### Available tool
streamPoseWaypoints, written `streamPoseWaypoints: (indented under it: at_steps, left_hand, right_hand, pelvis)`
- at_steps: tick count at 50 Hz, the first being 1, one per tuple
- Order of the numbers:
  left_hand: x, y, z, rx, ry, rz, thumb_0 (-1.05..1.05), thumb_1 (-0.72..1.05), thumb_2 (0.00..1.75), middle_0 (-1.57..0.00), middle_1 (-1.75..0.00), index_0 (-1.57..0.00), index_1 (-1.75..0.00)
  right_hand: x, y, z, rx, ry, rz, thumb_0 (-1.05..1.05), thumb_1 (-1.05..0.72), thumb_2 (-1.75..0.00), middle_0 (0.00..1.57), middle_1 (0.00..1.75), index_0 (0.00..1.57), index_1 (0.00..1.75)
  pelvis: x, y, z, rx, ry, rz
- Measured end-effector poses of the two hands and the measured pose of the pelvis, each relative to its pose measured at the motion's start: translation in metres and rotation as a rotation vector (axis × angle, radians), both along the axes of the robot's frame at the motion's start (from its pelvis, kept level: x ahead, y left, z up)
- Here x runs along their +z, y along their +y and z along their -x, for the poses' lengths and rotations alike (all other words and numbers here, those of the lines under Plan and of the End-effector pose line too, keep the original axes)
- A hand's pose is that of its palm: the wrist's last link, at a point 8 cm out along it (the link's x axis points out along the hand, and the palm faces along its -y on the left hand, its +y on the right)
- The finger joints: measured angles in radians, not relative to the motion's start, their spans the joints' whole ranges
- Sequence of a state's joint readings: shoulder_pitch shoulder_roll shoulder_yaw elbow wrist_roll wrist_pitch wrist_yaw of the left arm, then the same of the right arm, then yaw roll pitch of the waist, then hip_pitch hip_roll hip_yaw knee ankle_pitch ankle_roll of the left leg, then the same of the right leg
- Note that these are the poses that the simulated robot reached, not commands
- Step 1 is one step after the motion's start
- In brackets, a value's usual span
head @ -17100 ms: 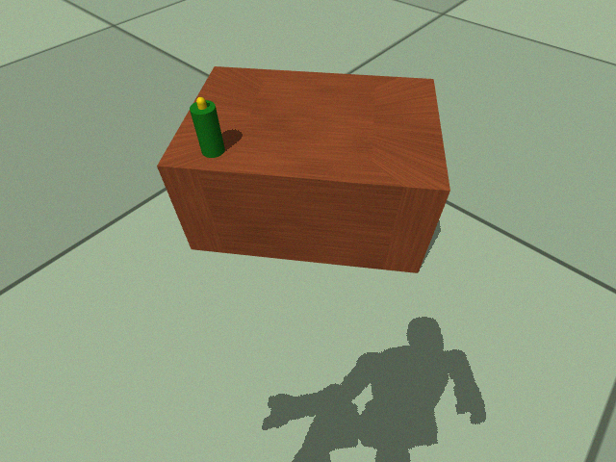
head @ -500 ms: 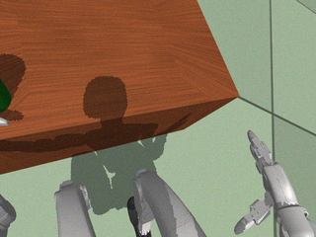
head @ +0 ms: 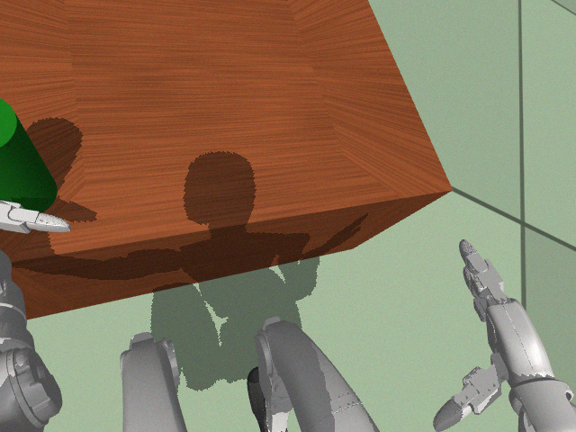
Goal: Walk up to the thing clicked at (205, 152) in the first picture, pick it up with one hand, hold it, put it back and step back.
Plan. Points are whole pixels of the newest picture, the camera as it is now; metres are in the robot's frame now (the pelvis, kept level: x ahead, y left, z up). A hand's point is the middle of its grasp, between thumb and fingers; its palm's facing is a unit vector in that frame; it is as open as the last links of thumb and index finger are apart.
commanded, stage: close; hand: left
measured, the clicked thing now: out of the picture +0.49 +0.26 -0.03
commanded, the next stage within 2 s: settle in 0.76 s
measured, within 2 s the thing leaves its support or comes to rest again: leaves its support in 1.30 s
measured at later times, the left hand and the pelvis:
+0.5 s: hand out of the picture +0.50 +0.27 -0.05, palm faces +0.32 -0.95 +0.00, open 14.6 cm; pelvis -0.01 +0.00 +0.00, yaw +0 degrees
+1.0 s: hand out of the picture +0.50 +0.26 -0.04, palm faces +0.28 -0.96 +0.00, open 11.1 cm; pelvis -0.01 +0.01 +0.00, yaw -1 degrees
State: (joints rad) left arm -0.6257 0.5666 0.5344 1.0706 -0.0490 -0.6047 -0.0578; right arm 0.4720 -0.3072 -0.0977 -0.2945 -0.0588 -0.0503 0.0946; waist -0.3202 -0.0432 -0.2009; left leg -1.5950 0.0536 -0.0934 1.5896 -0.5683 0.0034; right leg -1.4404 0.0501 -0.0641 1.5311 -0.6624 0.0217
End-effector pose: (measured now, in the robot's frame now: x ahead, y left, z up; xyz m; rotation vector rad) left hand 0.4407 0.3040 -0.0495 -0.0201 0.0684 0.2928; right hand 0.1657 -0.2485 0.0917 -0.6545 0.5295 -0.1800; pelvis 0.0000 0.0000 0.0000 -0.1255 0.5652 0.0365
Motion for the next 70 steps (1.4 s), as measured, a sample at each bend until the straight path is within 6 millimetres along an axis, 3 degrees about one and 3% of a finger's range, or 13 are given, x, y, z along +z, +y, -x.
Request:
streamPoseWaypoints:
  at_steps: [17,36,39,54,62,70]
  left_hand:
    - [0.003,0.007,-0.020,0.018,-0.022,-0.015,-0.01,-0.61,0.14,-0.42,-0.29,-0.43,-0.30]
    - [0.009,0.006,-0.024,0.015,-0.006,-0.018,-0.02,-0.49,0.48,-0.81,-0.69,-0.82,-0.70]
    - [0.008,0.007,-0.023,0.017,-0.006,-0.017,-0.01,-0.48,0.55,-0.87,-0.76,-0.82,-0.73]
    - [0.006,0.004,-0.021,-0.012,-0.031,-0.017,-0.03,-0.47,1.08,-0.76,-0.94,-0.71,-0.91]
    - [0.009,0.003,-0.024,0.010,0.022,-0.002,-0.02,-0.49,1.13,-0.74,-0.99,-0.69,-0.96]
    - [0.017,-0.001,-0.023,-0.010,0.077,-0.023,-0.02,-0.51,1.15,-0.74,-1.01,-0.69,-0.97]
  right_hand:
    - [-0.002,0.007,-0.002,-0.006,0.027,-0.009,0.00,0.49,-0.06,0.06,0.05,0.06,0.05]
    - [0.010,0.008,0.006,-0.001,0.008,0.015,0.00,0.48,-0.06,0.06,0.05,0.06,0.05]
    - [0.014,0.009,0.004,0.007,-0.002,0.017,0.00,0.48,-0.06,0.06,0.05,0.06,0.05]
    - [0.029,0.020,0.001,0.037,-0.019,0.034,0.00,0.49,-0.06,0.06,0.05,0.06,0.05]
    - [0.033,0.014,0.007,-0.008,0.007,0.044,0.00,0.49,-0.07,0.06,0.05,0.06,0.05]
    - [0.016,0.007,0.001,-0.054,0.052,0.000,0.00,0.48,-0.07,0.06,0.05,0.06,0.05]
  pelvis:
    - [-0.002,0.004,-0.001,-0.005,0.008,0.005]
    - [0.000,0.003,0.007,-0.005,-0.003,0.008]
    - [0.001,0.004,0.007,-0.006,-0.004,0.008]
    - [0.003,0.007,0.005,-0.001,-0.012,0.014]
    - [0.012,0.008,0.001,-0.004,-0.018,0.011]
    - [0.022,0.010,-0.007,-0.007,-0.019,0.004]
